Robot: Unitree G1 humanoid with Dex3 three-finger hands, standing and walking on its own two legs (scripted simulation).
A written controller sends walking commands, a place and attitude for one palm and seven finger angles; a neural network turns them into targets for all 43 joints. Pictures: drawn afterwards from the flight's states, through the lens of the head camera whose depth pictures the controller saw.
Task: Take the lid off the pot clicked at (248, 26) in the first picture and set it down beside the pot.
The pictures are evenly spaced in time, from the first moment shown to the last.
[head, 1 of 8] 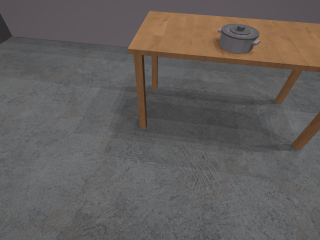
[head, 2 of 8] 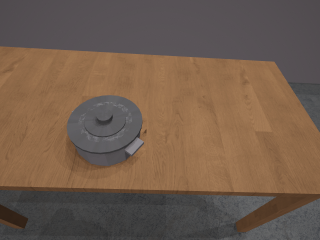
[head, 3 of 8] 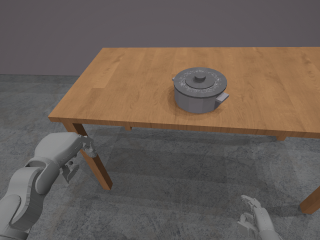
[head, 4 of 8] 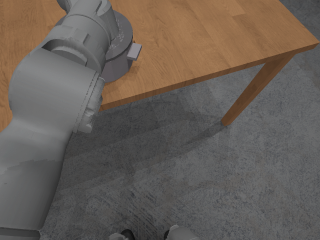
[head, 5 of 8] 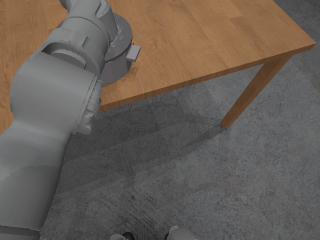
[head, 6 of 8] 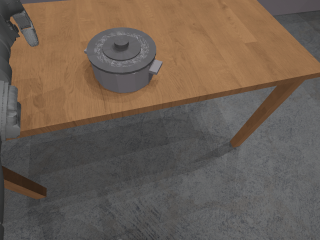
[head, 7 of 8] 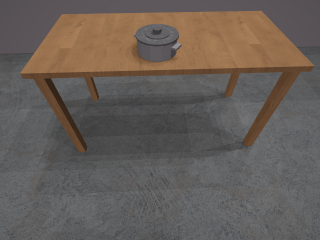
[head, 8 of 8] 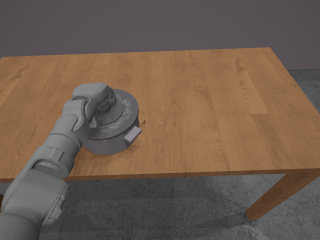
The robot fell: no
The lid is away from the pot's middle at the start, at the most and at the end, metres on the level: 0.00 0.01 0.01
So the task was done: no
